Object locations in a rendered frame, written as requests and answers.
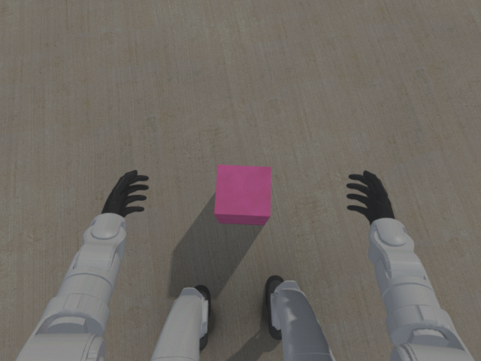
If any left robot hand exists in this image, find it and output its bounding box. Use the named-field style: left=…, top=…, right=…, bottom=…
left=101, top=170, right=149, bottom=217

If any robot right thigh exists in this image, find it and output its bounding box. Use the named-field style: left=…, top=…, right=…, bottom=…
left=271, top=288, right=336, bottom=361

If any right robot hand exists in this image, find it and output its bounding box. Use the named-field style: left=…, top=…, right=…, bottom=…
left=346, top=171, right=395, bottom=225

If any robot right forearm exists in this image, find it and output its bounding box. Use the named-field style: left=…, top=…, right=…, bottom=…
left=368, top=218, right=475, bottom=361

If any robot left forearm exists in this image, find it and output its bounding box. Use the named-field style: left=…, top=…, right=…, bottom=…
left=15, top=213, right=126, bottom=361

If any robot left upper arm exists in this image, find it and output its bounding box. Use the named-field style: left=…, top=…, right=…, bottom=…
left=20, top=333, right=106, bottom=361

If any robot right upper arm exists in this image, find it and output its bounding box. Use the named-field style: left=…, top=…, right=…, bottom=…
left=390, top=343, right=473, bottom=361

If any carton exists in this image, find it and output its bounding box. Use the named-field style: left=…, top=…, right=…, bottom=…
left=214, top=165, right=271, bottom=226

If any robot left foot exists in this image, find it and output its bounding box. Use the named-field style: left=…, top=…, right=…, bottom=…
left=194, top=285, right=210, bottom=351

